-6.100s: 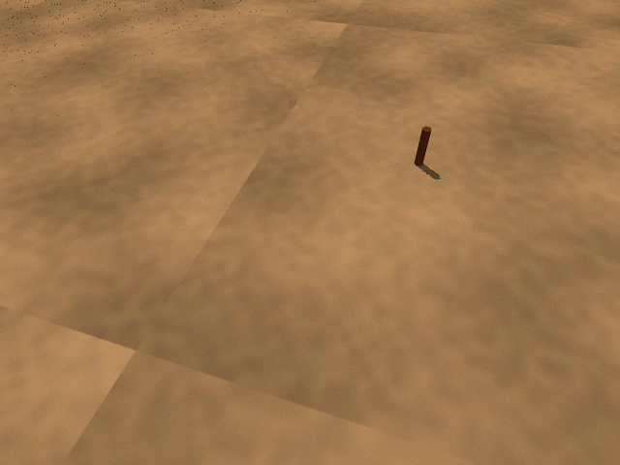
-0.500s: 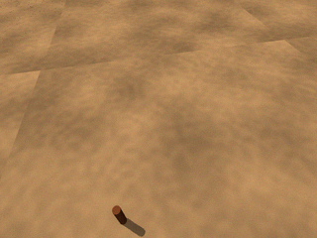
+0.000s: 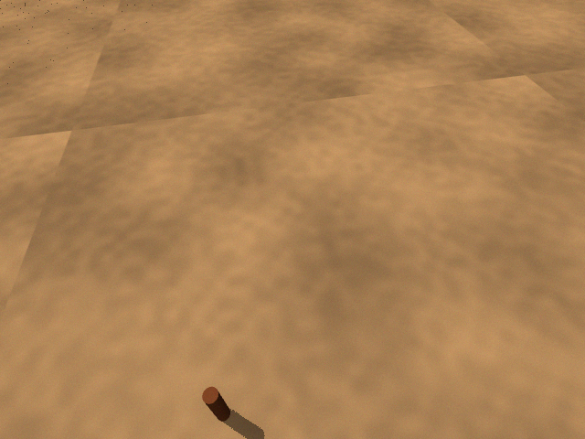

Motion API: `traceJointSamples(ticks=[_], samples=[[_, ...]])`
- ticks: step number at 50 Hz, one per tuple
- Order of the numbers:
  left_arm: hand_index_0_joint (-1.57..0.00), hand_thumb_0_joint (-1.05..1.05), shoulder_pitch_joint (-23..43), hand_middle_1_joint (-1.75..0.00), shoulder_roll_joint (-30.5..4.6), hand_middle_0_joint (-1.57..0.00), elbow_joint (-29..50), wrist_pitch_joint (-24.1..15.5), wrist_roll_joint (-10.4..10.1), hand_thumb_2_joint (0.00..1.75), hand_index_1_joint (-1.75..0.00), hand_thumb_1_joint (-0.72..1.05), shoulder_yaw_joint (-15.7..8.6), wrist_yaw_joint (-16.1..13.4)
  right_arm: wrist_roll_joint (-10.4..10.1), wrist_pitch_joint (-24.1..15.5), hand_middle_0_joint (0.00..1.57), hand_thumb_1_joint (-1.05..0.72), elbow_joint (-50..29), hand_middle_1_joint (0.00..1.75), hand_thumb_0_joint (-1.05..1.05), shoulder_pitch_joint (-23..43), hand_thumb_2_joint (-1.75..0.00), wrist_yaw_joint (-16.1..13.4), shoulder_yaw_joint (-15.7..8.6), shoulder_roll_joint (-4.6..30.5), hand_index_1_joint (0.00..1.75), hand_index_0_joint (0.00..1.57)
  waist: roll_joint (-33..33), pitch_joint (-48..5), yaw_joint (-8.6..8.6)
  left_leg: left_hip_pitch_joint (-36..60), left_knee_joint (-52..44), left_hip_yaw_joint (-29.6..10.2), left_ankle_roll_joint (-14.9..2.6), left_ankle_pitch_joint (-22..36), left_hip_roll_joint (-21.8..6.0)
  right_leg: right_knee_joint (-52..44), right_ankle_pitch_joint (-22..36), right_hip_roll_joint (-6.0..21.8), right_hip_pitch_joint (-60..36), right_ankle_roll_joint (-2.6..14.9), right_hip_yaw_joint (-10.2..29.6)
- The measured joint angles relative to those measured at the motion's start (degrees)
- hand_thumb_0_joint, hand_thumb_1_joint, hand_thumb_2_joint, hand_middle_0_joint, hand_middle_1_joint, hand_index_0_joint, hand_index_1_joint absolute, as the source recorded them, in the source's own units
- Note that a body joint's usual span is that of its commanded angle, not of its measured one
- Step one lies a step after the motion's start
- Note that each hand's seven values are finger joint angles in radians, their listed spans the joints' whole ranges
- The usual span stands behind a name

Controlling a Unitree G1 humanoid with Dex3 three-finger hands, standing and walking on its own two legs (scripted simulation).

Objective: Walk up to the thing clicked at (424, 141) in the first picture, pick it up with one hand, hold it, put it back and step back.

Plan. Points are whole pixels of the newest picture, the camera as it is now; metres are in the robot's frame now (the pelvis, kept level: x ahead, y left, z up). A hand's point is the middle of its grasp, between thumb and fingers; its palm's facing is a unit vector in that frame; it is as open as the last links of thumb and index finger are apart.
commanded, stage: stand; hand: left
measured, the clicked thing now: (217, 405) +0.34 +0.26 -0.68
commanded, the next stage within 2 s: go down in 1.68 s
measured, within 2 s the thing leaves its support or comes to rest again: neither
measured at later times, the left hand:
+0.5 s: hand out of the picture +0.09 +0.25 -0.15, palm faces -0.03 -0.94 -0.34, open 7.4 cm
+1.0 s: hand out of the picture +0.07 +0.25 -0.16, palm faces -0.04 -0.94 -0.34, open 7.4 cm
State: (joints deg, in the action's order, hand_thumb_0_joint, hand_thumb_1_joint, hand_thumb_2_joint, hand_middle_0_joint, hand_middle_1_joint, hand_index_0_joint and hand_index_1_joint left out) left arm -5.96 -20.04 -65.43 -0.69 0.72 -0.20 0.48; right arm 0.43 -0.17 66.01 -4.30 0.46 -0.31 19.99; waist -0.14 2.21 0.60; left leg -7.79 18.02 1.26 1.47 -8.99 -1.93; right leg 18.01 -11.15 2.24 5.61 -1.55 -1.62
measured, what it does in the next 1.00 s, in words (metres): stands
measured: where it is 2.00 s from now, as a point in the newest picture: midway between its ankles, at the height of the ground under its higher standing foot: outside the picture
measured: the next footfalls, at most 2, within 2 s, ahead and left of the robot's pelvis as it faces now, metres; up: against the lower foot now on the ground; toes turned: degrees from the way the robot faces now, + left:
none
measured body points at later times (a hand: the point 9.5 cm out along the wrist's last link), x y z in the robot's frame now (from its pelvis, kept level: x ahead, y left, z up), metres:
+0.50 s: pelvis +0.01 +0.00 +0.00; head +0.01 +0.00 +0.45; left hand +0.09 +0.30 -0.13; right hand +0.09 -0.31 -0.13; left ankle +0.01 +0.13 -0.75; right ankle -0.02 -0.13 -0.75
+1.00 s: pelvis +0.00 +0.00 +0.00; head +0.01 +0.00 +0.45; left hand +0.07 +0.30 -0.13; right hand +0.07 -0.31 -0.13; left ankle +0.01 +0.13 -0.75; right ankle -0.02 -0.13 -0.75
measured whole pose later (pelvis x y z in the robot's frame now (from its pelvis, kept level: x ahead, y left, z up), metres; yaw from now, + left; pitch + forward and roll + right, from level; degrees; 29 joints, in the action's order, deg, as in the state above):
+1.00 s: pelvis +0.00 +0.00 +0.00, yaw +0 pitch -2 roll +0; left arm -7.2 -20.3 -64.7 -0.5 0.8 -0.1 0.4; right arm 0.5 0.0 65.5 -6.0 0.3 -0.1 20.0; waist -0.1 2.3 0.4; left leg -6.4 17.5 1.5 1.7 -9.0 -2.4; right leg 17.4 -11.1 1.8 4.4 -1.2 -1.4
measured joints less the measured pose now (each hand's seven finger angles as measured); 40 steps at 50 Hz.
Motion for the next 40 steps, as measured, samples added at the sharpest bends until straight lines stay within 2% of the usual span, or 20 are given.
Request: traceJointSamples(ticks=[40], samples=[[-0.21,0.01,-0.69,-0.3,-0.22,-0.21,0.66,0.22,0.11,0.9,-0.3,0.9,-0.07,-0.06,0.02,0.15,0.2,-0.9,-0.47,0.3,0.0,-1.26,-0.9,-0.16,0.19,-0.07,0.3,0.2,0.09,-0.01,-0.11,1.43,-0.84,0.14,0.31,0.01,-0.39,-0.63,-0.04,-0.39,-1.24,0.34,0.11]])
